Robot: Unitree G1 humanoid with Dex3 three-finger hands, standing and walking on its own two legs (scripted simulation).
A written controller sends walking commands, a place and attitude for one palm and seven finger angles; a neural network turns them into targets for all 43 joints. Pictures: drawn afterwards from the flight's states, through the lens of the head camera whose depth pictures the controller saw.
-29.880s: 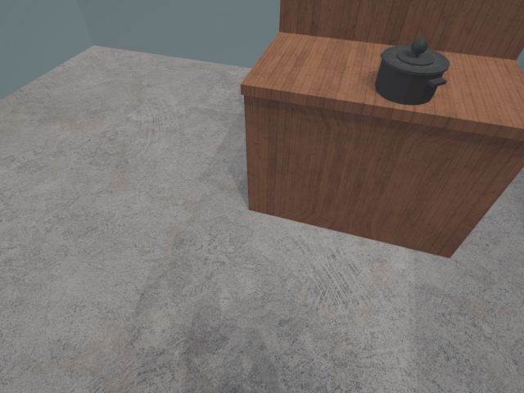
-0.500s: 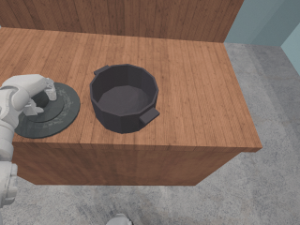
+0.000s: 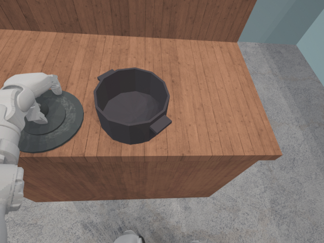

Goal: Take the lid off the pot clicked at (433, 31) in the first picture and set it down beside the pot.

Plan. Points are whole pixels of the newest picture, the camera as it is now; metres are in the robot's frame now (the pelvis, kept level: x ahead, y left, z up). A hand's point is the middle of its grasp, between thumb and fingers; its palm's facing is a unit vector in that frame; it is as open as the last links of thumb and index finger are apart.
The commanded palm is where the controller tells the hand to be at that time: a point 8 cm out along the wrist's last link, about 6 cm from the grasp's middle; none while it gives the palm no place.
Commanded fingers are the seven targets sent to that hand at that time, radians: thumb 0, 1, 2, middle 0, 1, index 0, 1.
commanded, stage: open the fingers wide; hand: left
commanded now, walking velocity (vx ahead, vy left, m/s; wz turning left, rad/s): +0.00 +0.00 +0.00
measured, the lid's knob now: (38, 109) +0.45 +0.31 +0.02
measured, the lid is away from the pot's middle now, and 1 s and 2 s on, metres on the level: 0.24 0.24 0.24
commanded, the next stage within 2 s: raise the empty hand in 0.14 s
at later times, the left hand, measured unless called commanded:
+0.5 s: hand (26, 102) +0.44 +0.32 +0.06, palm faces -0.39 -0.10 -0.92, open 11.1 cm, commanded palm +0.46 +0.30 +0.13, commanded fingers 0.00 -0.03 0.69 -0.37 -0.83 -0.37 -0.83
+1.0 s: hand (17, 82) +0.45 +0.31 +0.12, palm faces -0.36 -0.07 -0.93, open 11.1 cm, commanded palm +0.45 +0.30 +0.19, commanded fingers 0.00 -0.03 0.69 -0.37 -0.83 -0.37 -0.83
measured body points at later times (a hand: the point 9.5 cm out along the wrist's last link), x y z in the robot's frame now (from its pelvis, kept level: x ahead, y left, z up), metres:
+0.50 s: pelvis +0.00 +0.00 +0.00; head +0.07 +0.03 +0.45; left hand +0.45 +0.32 +0.12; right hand +0.05 -0.27 -0.11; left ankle +0.04 +0.05 -0.71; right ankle -0.01 -0.21 -0.71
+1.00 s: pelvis +0.00 +0.00 +0.01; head +0.07 +0.03 +0.46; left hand +0.46 +0.31 +0.17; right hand +0.06 -0.27 -0.10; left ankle +0.04 +0.05 -0.71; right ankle -0.01 -0.21 -0.71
